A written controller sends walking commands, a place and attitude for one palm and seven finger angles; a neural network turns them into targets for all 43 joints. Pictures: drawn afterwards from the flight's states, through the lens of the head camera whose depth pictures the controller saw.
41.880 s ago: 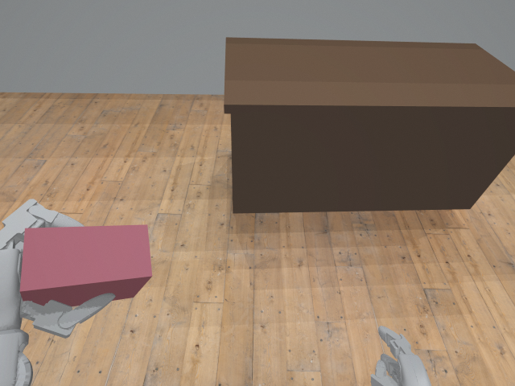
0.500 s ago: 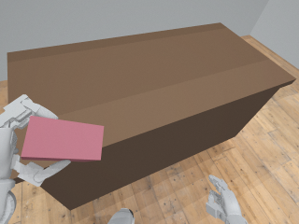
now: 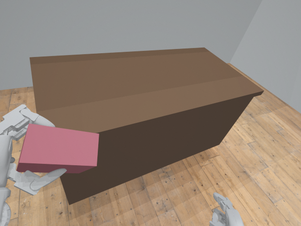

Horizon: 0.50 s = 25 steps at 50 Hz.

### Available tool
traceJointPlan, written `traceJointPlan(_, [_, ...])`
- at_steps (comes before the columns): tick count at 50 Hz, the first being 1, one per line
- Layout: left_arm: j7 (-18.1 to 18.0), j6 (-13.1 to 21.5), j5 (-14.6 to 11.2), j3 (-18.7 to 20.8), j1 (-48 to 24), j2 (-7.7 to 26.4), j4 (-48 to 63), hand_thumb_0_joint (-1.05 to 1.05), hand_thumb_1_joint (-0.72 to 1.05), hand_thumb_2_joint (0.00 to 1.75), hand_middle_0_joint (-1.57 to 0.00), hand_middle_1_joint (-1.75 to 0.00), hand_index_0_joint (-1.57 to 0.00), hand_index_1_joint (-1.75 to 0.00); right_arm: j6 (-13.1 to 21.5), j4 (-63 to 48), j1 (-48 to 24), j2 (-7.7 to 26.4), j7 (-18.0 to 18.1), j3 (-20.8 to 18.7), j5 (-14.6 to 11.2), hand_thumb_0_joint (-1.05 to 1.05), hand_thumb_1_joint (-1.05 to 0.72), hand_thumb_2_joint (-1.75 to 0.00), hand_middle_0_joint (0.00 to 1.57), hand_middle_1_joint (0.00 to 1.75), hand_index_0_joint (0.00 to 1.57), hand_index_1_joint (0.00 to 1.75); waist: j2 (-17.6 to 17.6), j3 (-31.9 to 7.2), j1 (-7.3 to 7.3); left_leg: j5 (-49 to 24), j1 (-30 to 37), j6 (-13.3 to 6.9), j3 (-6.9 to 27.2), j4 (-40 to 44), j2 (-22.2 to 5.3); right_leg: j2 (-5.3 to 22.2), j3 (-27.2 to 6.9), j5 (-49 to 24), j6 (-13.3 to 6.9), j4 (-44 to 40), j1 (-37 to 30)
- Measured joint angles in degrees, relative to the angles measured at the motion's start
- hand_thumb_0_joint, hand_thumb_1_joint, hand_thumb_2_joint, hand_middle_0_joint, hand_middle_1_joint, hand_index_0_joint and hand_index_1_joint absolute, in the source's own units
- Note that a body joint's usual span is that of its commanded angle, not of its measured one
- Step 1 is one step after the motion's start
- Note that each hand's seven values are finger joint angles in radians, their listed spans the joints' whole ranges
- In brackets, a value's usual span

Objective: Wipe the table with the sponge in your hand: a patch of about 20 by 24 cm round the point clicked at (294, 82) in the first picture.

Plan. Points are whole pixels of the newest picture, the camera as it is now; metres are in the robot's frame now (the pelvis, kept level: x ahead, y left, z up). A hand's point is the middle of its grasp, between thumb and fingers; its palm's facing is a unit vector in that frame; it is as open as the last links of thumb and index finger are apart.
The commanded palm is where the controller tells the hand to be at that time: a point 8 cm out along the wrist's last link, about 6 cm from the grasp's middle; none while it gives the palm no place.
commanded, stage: stop stepping back and stand still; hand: left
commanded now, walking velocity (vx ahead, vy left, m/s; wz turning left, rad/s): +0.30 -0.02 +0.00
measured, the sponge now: (68, 153) +0.22 +0.20 +0.14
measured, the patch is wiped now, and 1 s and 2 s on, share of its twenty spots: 0.95 0.95 0.95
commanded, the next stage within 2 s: none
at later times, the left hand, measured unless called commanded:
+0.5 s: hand out of the picture +0.01 +0.27 +0.18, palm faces +0.35 -0.87 -0.34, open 10.5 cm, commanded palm -0.03 +0.31 +0.17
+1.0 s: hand out of the picture -0.11 +0.28 +0.16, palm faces +0.43 -0.84 -0.34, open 10.5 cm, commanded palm -0.15 +0.31 +0.17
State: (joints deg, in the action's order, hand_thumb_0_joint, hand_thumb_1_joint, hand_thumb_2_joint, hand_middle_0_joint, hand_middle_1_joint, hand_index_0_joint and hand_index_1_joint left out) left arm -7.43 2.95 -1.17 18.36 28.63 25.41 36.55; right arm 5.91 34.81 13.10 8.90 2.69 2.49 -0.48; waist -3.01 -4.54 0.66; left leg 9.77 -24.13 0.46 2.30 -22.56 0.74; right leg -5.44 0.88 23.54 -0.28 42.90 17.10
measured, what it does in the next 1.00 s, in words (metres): walks backwards: right foot, then left foot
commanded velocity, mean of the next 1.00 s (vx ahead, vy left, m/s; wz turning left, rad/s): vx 0.34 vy -0.02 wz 0.00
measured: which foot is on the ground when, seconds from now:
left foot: down 0.00-0.06, up 0.08-0.26, down 0.28-0.64, up 0.66-0.84, down 0.86-1.00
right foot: up 0.00-0.04, down 0.06-0.30, up 0.32-0.62, down 0.64-0.90, up 0.92-1.00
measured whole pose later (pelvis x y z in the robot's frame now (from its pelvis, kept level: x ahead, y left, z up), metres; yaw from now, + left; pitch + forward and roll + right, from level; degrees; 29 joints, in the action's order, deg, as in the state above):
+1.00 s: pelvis -0.32 +0.03 -0.05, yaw -2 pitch +0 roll +0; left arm -6.9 7.9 -2.3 24.5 24.6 25.8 31.3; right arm 8.6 32.4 12.6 11.8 3.5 -0.7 -1.9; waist -5.4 -7.4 1.5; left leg 27.8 -20.9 -2.9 -4.6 -48.8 0.4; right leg 0.0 1.6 26.1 -1.1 69.3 37.7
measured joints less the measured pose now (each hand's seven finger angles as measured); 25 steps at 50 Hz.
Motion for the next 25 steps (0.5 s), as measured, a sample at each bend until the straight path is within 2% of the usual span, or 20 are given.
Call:
traceJointPlan(2, [-0.09, -0.17, -0.24, 0.83, -1.47, 0.51, -1.81, -0.01, -0.55, 1.07, -0.70, -1.32, -0.71, -1.31, 0.14, -0.15, -0.04, 0.51, 0.37, 0.30, 0.22, 0.01, -0.90, -0.90, 0.20, 0.30, 0.20, 0.30, 0.99, -0.23, -0.17, 1.62, -1.67, 1.73, -0.32, -1.14, 0.82, 0.02, 2.16, -1.99, -1.47, -11.28, -5.50])
traceJointPlan(3, [0.02, -0.17, -0.43, 1.48, -2.24, 1.20, -2.26, -0.01, -0.55, 1.07, -0.70, -1.32, -0.71, -1.31, 0.06, -0.67, -0.29, 0.89, 0.33, 0.41, 0.19, 0.01, -0.90, -0.90, 0.20, 0.30, 0.20, 0.30, 0.61, -0.01, -0.53, 6.09, -4.18, 2.47, -1.42, -5.79, 1.87, 1.05, 3.02, -5.64, -3.11, -16.61, -8.06])
traceJointPlan(4, [0.44, 0.07, -0.53, 1.28, -3.52, 0.74, -3.00, -0.01, -0.55, 1.07, -0.70, -1.32, -0.71, -1.32, -0.17, -0.59, -0.99, 1.92, 0.12, 0.18, -0.04, 0.01, -0.90, -0.90, 0.20, 0.30, 0.20, 0.30, 2.12, 0.68, -1.01, 10.54, -8.25, 2.57, -0.91, -15.99, 2.01, 1.03, 3.77, -10.61, -3.40, -17.45, -7.96])
traceJointPlan(6, [2.07, 0.26, -1.46, -0.44, -5.37, -1.02, -4.64, -0.01, -0.55, 1.07, -0.70, -1.32, -0.71, -1.32, -1.91, 1.37, -1.37, 3.51, -0.33, -0.50, -0.64, 0.01, -0.90, -0.89, 0.20, 0.30, 0.20, 0.30, 6.27, 0.72, -0.57, 12.20, -14.80, 1.67, 2.39, -42.10, 2.04, -0.77, 6.01, -9.51, -2.33, -12.90, -6.68])
traceJointPlan(7, [3.18, 0.50, -1.96, -1.15, -5.96, -1.33, -5.57, -0.01, -0.55, 1.07, -0.70, -1.32, -0.71, -1.32, -2.86, 2.39, -0.52, 3.36, -0.81, -0.89, -1.14, 0.01, -0.90, -0.89, 0.20, 0.30, 0.20, 0.30, 6.45, -0.74, -0.38, 10.66, -16.65, 1.31, 2.96, -52.89, 2.36, -0.81, 6.78, -8.08, -1.78, -11.12, -5.80])
traceJointPlan(9, [4.59, 1.37, -2.26, -1.60, -7.36, -1.35, -7.69, -0.01, -0.55, 1.07, -0.70, -1.32, -0.71, -1.32, -4.53, 3.38, 1.99, 1.91, -1.52, -1.03, -1.85, 0.01, -0.90, -0.89, 0.20, 0.30, 0.20, 0.30, 3.54, -4.55, -0.68, 8.47, -16.59, 0.36, 2.77, -64.97, 1.23, 0.27, 7.03, -6.72, -1.27, -8.70, -3.00])
traceJointPlan(10, [4.73, 1.80, -2.18, -1.32, -8.16, -1.40, -8.63, -0.01, -0.55, 1.07, -0.70, -1.32, -0.71, -1.31, -5.23, 3.14, 3.10, 1.21, -1.64, -0.71, -1.96, 0.01, -0.90, -0.89, 0.20, 0.30, 0.20, 0.30, 1.52, -6.32, -0.62, 8.93, -15.07, -0.36, 2.71, -66.06, -0.18, 1.03, 6.88, -6.85, -1.27, -7.73, -0.96])
traceJointPlan(12, [4.10, 2.15, -1.88, -0.68, -10.18, -2.00, -9.69, -0.01, -0.55, 1.07, -0.70, -1.32, -0.72, -1.31, -5.56, 1.38, 4.33, 1.05, -1.34, 0.08, -2.07, 0.01, -0.90, -0.89, 0.20, 0.30, 0.20, 0.30, -1.42, -8.27, -0.05, 12.09, -9.92, -2.06, 2.81, -58.45, -3.31, 2.60, 6.61, -7.55, -1.48, -4.98, 4.34])
traceJointPlan(14, [3.03, 1.98, -1.95, -0.35, -12.13, -3.12, -8.80, -0.01, -0.55, 1.07, -0.70, -1.32, -0.72, -1.31, -3.93, -1.04, 3.94, 2.97, -0.71, 0.33, -2.08, 0.01, -0.90, -0.89, 0.20, 0.30, 0.20, 0.30, -1.16, -7.62, 0.95, 14.84, -2.63, -3.20, 3.13, -40.18, -5.55, 3.85, 6.91, -7.72, -1.66, -0.63, 10.63])
traceJointPlan(15, [2.48, 1.99, -2.07, 0.13, -12.49, -3.37, -7.51, -0.01, -0.55, 1.07, -0.70, -1.32, -0.71, -1.31, -2.72, -2.27, 3.05, 4.24, -0.43, 0.05, -1.90, 0.01, -0.90, -0.89, 0.20, 0.30, 0.20, 0.30, -0.30, -6.49, 1.45, 23.39, 0.81, -1.57, 3.00, -32.11, -5.70, 4.42, 6.64, -5.92, -1.94, 3.22, 14.43])
traceJointPlan(16, [1.95, 2.14, -2.00, 1.38, -12.04, -2.65, -6.42, -0.01, -0.55, 1.07, -0.70, -1.32, -0.71, -1.32, -1.84, -2.31, 1.41, 3.92, -0.23, -0.36, -1.54, 0.01, -0.90, -0.89, 0.20, 0.30, 0.20, 0.30, -1.56, -4.62, 1.67, 27.53, 0.20, -0.13, 1.27, -31.95, -4.22, 5.16, 4.23, -2.22, -1.98, 8.84, 17.94])
traceJointPlan(18, [1.38, 2.43, -1.31, 4.11, -7.99, -0.81, -5.02, -0.01, -0.55, 1.07, -0.70, -1.32, -0.71, -1.32, -0.88, -2.33, -0.05, 1.87, -0.45, -0.70, -0.97, 0.01, -0.90, -0.90, 0.20, 0.30, 0.20, 0.30, -4.09, -2.15, 1.00, 24.13, 0.46, -0.76, -3.68, -32.57, -2.37, 4.70, 0.26, 2.03, -1.45, 21.57, 22.39])
traceJointPlan(20, [1.74, 2.57, -1.31, 5.13, -3.26, 0.65, -3.81, -0.01, -0.55, 1.07, -0.70, -1.32, -0.71, -1.32, -0.08, -2.66, 1.71, 0.11, -1.23, -0.70, -0.56, 0.01, -0.90, -0.90, 0.20, 0.30, 0.20, 0.30, -4.02, -2.81, 1.90, 19.65, 1.39, -1.94, -5.53, -30.47, -1.81, 3.74, -0.38, 2.56, -0.54, 29.96, 23.29])
traceJointPlan(22, [2.39, 3.86, -1.39, 4.30, -1.90, 1.55, -3.85, -0.01, -0.56, 1.07, -0.70, -1.32, -0.72, -1.31, 0.87, -1.35, 4.46, -0.84, -1.92, -0.32, -0.73, 0.01, -0.90, -0.90, 0.20, 0.29, 0.20, 0.30, -3.01, -4.04, 2.72, 17.15, 2.05, -2.05, -4.86, -27.34, -1.46, 3.51, -0.36, -1.01, -0.16, 32.26, 21.95])
traceJointPlan(25, [2.74, 6.00, -1.51, 2.82, -3.88, 0.89, -5.54, -0.01, -0.56, 1.07, -0.70, -1.32, -0.72, -1.31, 0.64, 1.43, 7.44, -0.93, -2.28, 0.84, -1.06, 0.01, -0.90, -0.90, 0.20, 0.30, 0.20, 0.30, -0.64, -4.90, 2.59, 13.09, 2.40, -1.84, -2.83, -22.40, -1.84, 4.39, 0.69, -5.24, -0.23, 25.78, 17.66])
